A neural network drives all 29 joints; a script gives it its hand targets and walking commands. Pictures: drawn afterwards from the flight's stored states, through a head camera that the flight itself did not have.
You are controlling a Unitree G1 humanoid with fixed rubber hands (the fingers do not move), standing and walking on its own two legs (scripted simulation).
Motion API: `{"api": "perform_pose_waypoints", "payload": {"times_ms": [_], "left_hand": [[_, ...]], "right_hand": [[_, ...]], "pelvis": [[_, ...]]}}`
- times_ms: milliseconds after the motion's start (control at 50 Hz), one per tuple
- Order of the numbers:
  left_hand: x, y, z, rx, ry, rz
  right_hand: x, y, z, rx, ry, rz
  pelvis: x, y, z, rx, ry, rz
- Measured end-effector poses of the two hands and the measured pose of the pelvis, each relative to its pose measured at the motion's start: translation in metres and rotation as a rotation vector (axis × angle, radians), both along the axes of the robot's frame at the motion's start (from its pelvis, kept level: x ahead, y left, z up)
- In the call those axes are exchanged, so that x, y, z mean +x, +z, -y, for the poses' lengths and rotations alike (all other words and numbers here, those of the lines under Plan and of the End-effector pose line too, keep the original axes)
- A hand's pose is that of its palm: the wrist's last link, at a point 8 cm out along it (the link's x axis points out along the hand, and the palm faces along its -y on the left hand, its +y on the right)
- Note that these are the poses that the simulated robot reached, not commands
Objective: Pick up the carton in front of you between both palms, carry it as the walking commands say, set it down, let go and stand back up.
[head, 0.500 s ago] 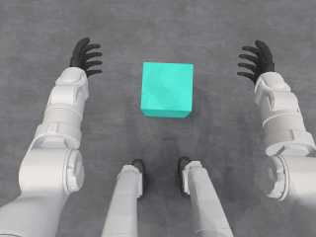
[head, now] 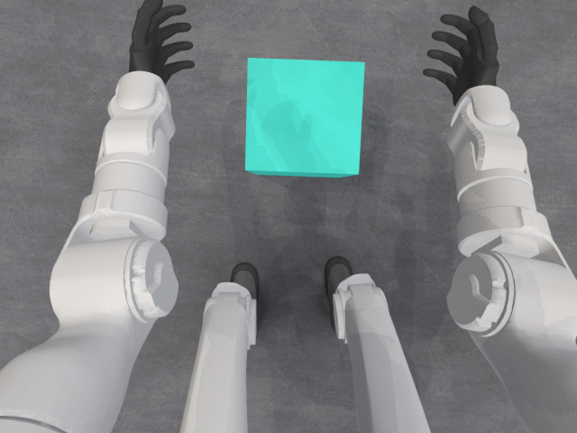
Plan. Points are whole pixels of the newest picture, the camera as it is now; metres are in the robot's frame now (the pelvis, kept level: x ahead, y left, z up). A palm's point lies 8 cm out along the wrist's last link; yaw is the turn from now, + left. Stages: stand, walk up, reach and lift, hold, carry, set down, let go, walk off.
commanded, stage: reach and lift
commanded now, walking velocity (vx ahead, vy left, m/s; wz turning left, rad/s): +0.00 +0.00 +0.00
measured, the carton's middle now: (301, 128) +0.51 -0.04 -0.49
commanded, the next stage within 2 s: none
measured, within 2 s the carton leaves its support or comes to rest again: leaves its support in 1.58 s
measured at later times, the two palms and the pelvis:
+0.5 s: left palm (205, 114) +0.53 +0.14 -0.37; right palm (407, 123) +0.49 -0.23 -0.37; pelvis -0.06 +0.01 -0.21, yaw -1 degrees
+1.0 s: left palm (217, 118) +0.53 +0.13 -0.41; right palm (393, 129) +0.49 -0.22 -0.41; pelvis -0.05 +0.01 -0.24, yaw -1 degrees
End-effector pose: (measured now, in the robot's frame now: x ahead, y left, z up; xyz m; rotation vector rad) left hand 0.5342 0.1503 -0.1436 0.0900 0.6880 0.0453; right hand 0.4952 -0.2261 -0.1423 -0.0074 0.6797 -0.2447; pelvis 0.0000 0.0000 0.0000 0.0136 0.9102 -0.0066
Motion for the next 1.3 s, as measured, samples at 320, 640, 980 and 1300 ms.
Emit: {"api": "perform_pose_waypoints", "payload": {"times_ms": [320,640,980,1300], "left_hand": [[-0.003,-0.168,0.004,0.000,0.001,0.024],[-0.004,-0.265,0.009,-0.004,-0.012,-0.034],[-0.002,-0.268,0.022,-0.006,-0.058,-0.014],[-0.002,-0.265,0.037,-0.031,-0.069,-0.026]], "right_hand": [[-0.005,-0.168,0.010,-0.023,-0.023,0.008],[-0.005,-0.271,-0.001,-0.007,0.000,-0.080],[-0.006,-0.271,-0.010,0.016,-0.004,-0.046],[-0.002,-0.270,-0.034,0.036,0.044,-0.051]], "pelvis": [[-0.045,-0.164,-0.011,-0.001,-0.005,0.087],[-0.057,-0.232,-0.005,-0.008,0.004,0.241],[-0.053,-0.245,-0.010,-0.019,-0.004,0.286],[-0.060,-0.245,-0.010,-0.023,0.005,0.324]]}}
